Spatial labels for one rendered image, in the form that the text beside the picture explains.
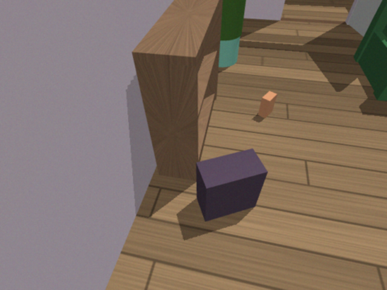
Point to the armchair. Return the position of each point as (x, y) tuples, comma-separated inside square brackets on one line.
[(372, 53)]

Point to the potted plant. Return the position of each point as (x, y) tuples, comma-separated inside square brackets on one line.
[(231, 30)]

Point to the bookshelf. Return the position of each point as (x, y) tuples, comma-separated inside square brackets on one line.
[(177, 70)]

